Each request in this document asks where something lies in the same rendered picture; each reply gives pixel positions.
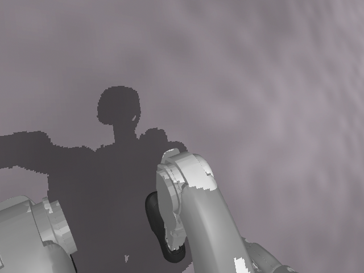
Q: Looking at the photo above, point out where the right robot foot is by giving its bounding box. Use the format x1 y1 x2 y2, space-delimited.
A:
145 191 185 263

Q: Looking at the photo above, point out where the right robot hand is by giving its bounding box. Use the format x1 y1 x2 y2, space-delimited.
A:
242 237 282 273

